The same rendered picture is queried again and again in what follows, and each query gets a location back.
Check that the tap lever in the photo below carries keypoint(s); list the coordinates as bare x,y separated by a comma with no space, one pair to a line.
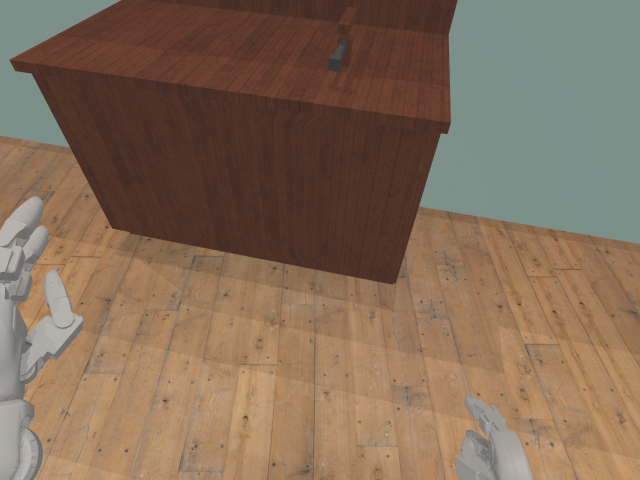
336,59

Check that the robot left hand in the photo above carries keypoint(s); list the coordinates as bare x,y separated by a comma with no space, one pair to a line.
21,245

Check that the counter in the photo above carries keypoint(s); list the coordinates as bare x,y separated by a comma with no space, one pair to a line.
217,124

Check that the left robot forearm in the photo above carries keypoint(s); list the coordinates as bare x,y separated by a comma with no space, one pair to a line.
21,450

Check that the robot right hand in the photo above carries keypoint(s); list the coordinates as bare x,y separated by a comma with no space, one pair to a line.
502,457

